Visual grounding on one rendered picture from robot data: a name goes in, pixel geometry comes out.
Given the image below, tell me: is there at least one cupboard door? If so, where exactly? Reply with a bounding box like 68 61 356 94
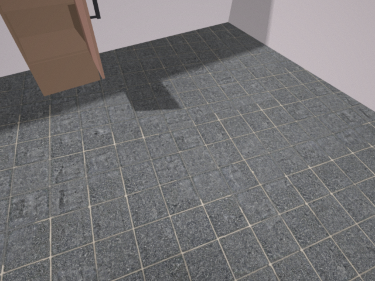
74 0 105 79

